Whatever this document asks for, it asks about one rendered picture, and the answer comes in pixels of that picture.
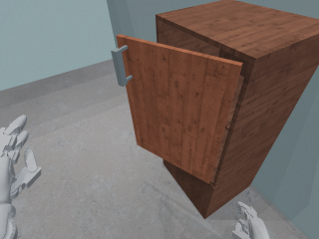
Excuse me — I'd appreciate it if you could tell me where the left robot forearm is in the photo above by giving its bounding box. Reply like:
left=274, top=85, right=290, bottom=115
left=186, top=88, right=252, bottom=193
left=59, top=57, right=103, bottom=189
left=0, top=203, right=18, bottom=239

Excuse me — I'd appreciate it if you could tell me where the handle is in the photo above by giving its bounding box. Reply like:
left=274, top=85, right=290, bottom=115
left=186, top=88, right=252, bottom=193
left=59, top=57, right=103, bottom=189
left=111, top=45, right=133, bottom=87

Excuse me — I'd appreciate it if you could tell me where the robot left hand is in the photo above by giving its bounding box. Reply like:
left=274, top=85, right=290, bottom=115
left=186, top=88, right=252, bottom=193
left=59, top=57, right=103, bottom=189
left=0, top=115, right=42, bottom=204

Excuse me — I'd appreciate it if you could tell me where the cupboard door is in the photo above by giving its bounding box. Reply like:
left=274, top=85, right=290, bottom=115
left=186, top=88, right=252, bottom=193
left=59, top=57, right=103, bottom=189
left=116, top=34, right=243, bottom=184

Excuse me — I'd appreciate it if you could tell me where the robot right hand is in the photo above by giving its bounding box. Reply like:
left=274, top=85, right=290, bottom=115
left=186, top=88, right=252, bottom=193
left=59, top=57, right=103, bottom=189
left=232, top=201, right=270, bottom=239

